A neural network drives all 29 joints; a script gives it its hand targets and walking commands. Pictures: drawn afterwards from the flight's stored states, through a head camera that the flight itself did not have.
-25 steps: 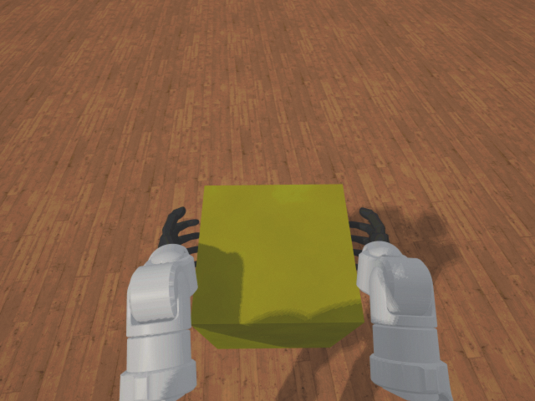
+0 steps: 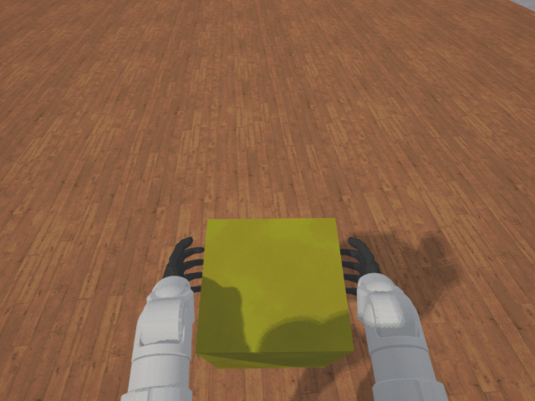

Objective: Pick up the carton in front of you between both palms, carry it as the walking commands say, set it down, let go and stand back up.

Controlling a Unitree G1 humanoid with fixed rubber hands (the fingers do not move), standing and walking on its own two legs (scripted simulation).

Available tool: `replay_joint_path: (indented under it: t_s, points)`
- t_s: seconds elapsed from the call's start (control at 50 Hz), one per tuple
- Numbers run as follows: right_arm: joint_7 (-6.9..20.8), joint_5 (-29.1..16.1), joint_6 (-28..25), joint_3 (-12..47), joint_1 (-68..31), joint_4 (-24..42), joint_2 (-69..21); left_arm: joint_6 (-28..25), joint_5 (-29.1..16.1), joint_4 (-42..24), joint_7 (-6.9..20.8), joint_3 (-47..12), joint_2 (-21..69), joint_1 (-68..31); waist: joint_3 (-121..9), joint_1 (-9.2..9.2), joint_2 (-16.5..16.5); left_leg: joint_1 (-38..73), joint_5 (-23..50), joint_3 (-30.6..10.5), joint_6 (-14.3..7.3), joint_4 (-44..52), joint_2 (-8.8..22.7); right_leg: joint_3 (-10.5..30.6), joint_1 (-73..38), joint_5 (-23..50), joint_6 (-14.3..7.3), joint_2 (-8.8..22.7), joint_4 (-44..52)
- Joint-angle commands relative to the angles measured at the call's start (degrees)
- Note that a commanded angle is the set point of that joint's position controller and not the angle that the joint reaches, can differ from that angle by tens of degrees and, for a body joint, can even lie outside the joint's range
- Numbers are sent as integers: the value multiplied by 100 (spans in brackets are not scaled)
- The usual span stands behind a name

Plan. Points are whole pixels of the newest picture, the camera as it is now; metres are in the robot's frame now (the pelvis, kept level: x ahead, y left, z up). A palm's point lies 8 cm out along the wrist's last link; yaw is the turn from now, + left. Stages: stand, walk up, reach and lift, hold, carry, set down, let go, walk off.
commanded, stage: carry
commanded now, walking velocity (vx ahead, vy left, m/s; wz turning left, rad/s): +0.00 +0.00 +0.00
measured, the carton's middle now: (271, 300) +0.32 +0.00 -0.07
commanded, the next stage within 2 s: hold in 1.44 s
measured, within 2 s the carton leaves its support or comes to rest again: neither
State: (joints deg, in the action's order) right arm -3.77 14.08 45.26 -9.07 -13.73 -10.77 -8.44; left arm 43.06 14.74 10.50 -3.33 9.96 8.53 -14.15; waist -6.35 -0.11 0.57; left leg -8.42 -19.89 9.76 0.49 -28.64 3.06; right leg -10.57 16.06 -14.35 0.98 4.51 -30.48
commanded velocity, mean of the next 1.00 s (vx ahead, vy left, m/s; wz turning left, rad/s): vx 0.00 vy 0.00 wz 0.00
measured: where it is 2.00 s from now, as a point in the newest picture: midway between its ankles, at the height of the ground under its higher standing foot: outside the picture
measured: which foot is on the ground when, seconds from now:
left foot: down 0.00-1.00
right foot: down 0.00-1.00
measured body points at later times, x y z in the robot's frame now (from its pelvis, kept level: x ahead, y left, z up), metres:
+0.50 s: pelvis -0.05 +0.00 -0.01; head -0.08 +0.00 +0.44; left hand +0.26 +0.15 +0.03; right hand +0.25 -0.15 +0.03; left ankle -0.10 +0.09 -0.74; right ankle -0.03 -0.12 -0.74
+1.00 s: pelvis -0.08 +0.01 -0.01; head -0.11 +0.01 +0.44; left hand +0.23 +0.16 +0.03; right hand +0.23 -0.14 +0.03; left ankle -0.10 +0.09 -0.74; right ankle -0.03 -0.12 -0.74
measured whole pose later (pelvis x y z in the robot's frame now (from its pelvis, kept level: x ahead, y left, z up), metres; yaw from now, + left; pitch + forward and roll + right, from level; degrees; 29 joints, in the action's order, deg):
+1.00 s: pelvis -0.08 +0.01 -0.01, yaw +0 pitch +1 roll +0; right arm -2.3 15.1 42.9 -10.6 -14.5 -13.1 -8.6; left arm 41.3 15.6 13.1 -1.8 11.9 8.8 -15.3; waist -5.9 0.0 0.2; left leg -13.4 -18.1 10.6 -2.0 -30.2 2.2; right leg -10.2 19.5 -9.8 0.4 5.7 -28.6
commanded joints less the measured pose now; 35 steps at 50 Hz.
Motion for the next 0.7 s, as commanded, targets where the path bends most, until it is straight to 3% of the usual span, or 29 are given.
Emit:
replay_joint_path:
  t_s: [0.0, 0.06, 0.16, 0.4, 0.68]
  points:
    - [1609, -1437, -727, 2889, -2905, 340, -5243, -456, -1361, 77, 1574, -2896, 5409, -2351, -1716, -9, 133, 525, 4592, -366, -17, -41, 644, 294, -957, 3280, -88, 376, -95]
    - [1597, -1341, -917, 2792, -2958, 188, -5213, -637, -1249, 268, 1575, -2779, 5379, -2408, -1783, -14, 63, 476, 4243, -357, -28, -43, 638, 363, -1020, 3483, -146, 462, -180]
    - [1586, -1471, -841, 3034, -2829, 324, -5329, -561, -1345, 166, 1578, -2970, 5474, -2315, -1786, -24, 101, 419, 3988, -370, -91, -132, 692, 378, -879, 2919, -158, 481, -263]
    - [1576, -1507, -626, 3026, -3017, 405, -5267, -353, -1426, 104, 1579, -2923, 5378, -2523, -1253, 7, -51, -163, 1742, -489, -151, 347, 634, 545, -664, 1682, -157, 573, 252]
    - [1649, -1440, -602, 2855, -3069, 133, -5341, -327, -1361, 309, 1644, -2782, 5449, -2604, -1203, 3, -30, -418, 1174, -563, -216, 522, 651, 587, -560, 1202, -134, 573, 441]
